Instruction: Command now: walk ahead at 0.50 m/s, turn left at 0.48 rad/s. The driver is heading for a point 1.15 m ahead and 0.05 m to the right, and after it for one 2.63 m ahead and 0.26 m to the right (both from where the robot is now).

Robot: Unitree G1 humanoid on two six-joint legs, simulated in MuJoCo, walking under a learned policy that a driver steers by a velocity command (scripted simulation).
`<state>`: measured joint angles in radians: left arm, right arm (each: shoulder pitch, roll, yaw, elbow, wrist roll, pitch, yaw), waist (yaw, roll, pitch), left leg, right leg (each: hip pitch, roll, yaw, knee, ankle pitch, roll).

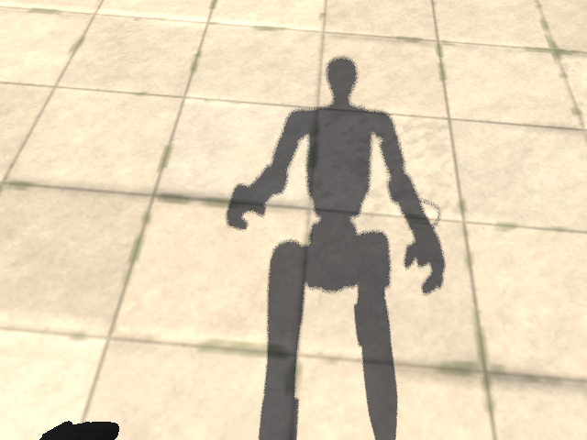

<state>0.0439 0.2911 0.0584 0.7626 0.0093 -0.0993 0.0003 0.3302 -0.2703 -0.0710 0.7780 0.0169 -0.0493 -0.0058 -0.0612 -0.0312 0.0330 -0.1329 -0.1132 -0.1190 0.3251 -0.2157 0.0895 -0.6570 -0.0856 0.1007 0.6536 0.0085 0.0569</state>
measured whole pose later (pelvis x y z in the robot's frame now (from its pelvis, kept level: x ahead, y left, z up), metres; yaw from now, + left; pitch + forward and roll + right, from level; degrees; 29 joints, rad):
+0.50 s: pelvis +0.29 -0.05 +0.00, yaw +5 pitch +2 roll -1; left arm 0.36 0.26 0.05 0.89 -0.01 -0.09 -0.01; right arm 0.13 -0.28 -0.05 0.71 0.01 -0.06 0.01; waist 0.08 0.04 0.02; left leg -0.65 0.10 -0.05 0.70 -0.04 0.00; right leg -0.06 0.06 -0.02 0.24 -0.20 -0.05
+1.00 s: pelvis +0.56 +0.03 +0.00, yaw +5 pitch +1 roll +2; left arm 0.12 0.30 0.05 0.81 0.00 -0.07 -0.01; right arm 0.36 -0.27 -0.06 0.84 0.00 -0.08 0.01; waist -0.06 -0.04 0.01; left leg -0.07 -0.06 0.04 0.23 -0.19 0.06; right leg -0.68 -0.13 0.04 0.76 -0.02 0.02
